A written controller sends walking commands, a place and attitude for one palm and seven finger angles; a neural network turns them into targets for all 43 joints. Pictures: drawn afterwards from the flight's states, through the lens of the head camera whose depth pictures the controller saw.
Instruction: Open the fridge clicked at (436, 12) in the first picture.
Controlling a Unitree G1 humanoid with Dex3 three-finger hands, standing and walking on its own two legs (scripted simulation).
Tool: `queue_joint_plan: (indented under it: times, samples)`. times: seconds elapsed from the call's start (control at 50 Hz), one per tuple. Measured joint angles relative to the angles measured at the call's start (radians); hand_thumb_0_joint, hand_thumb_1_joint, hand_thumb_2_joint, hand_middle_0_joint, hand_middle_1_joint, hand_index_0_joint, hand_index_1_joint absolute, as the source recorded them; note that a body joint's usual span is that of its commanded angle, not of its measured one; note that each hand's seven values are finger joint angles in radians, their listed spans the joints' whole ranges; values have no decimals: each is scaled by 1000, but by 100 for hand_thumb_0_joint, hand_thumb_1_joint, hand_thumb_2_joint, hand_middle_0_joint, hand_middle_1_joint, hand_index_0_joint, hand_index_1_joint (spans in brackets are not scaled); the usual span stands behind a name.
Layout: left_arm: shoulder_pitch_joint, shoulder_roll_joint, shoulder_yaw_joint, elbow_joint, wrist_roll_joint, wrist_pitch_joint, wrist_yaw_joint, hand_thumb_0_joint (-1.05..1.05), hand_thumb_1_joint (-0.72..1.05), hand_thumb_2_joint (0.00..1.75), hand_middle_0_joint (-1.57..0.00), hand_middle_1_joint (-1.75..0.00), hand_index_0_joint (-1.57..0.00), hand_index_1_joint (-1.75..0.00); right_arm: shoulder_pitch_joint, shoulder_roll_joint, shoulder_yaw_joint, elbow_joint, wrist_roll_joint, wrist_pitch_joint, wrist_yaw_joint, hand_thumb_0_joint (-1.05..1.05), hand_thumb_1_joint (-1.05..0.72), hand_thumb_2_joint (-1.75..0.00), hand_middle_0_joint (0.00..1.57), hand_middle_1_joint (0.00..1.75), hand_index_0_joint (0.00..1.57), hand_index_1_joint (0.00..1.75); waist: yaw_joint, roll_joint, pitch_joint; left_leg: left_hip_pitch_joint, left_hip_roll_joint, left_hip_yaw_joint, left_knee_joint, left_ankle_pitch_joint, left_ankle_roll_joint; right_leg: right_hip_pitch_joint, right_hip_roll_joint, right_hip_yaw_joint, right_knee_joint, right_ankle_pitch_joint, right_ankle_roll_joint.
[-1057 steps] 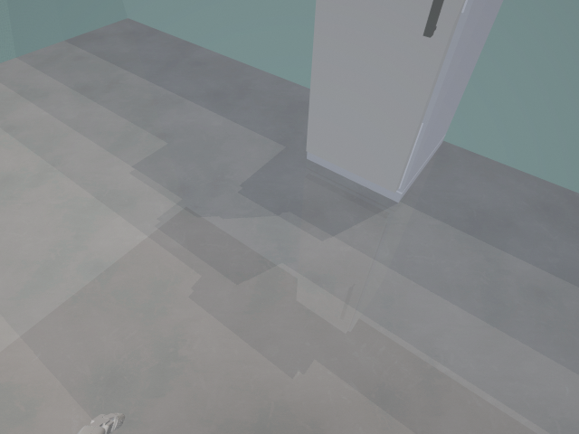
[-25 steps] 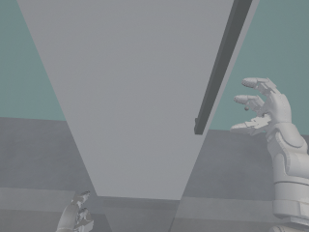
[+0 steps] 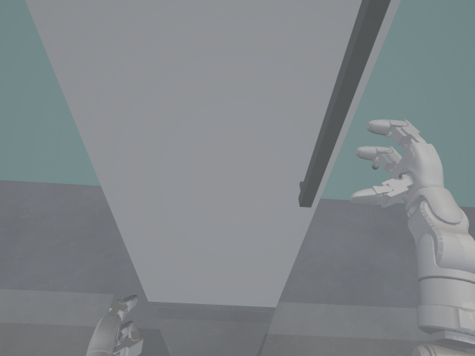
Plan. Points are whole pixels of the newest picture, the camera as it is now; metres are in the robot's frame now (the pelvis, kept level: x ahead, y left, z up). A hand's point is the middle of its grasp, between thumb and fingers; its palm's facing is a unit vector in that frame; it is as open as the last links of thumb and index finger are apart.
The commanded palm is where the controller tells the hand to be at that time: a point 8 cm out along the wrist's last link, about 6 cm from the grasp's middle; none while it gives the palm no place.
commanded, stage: move the hooked fingers beside the handle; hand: right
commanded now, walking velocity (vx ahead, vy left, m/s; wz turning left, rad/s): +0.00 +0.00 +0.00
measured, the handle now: (333, 104) +0.44 -0.12 +0.24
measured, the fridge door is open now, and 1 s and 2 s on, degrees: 0 0 0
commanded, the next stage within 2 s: feel for the door with the fingertips in 0.36 s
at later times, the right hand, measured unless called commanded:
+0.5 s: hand (378, 168) +0.36 -0.19 +0.18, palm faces +0.04 +1.00 -0.03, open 14.0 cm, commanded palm +0.34 -0.23 +0.18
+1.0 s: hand (352, 163) +0.37 -0.15 +0.19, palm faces +0.02 +1.00 -0.02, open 14.0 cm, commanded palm +0.34 -0.20 +0.18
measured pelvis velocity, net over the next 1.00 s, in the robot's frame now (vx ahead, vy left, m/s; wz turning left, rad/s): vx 0.00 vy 0.00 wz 0.00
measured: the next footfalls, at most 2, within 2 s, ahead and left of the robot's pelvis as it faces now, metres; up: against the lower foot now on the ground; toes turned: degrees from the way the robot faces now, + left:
none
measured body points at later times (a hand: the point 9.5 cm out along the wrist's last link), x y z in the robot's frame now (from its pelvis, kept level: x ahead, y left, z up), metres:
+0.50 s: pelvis +0.00 +0.00 +0.00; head -0.01 +0.02 +0.45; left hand +0.17 +0.24 -0.09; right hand +0.36 -0.24 +0.19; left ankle +0.02 +0.11 -0.74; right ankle -0.03 -0.11 -0.74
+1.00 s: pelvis +0.00 +0.00 +0.00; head -0.02 +0.02 +0.45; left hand +0.17 +0.23 -0.09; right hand +0.36 -0.20 +0.19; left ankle +0.02 +0.11 -0.74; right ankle -0.03 -0.11 -0.74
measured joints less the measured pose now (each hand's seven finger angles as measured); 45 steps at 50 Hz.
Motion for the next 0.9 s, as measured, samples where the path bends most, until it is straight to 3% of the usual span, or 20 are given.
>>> queue_joint_plan:
  times: [0.26, 0.48, 0.66, 0.9]
  samples:
    - [-1, 5, 4, 9, 2, -7, 5, 1, 91, 90, -20, -30, -20, -30, -26, 6, 8, 24, -2, -18, -5, -1, 50, -30, 30, 120, 30, 120, 5, 2, 5, -7, -1, 2, 3, 0, 3, -7, -2, 2, 2, 2, 3]
    - [8, 7, 8, -6, -3, -5, 1, 1, 91, 90, -20, -30, -20, -30, 26, -10, -20, -10, 5, -20, 11, -1, 50, -30, 30, 120, 30, 120, 1, -2, 0, -2, -6, -2, 2, -1, 4, 0, -6, -2, 1, -2, 4]
    - [-9, 6, 7, 10, 1, -16, 6, 1, 91, 90, -20, -30, -20, -30, -8, 35, 41, -19, 4, -12, -10, -1, 50, -30, 30, 120, 30, 120, -6, 0, 6, -6, 3, 11, 10, -4, 2, -11, 2, 11, 12, -1, 2]
    - [-21, -16, -2, 1, 12, 16, -12, 1, 91, 90, -20, -30, -20, -30, 7, 88, 71, -63, -17, 12, -78, -1, 50, -30, 30, 120, 30, 120, -1, -2, -1, 4, -1, -4, 5, -3, 2, 9, -1, -4, -2, 0, 2]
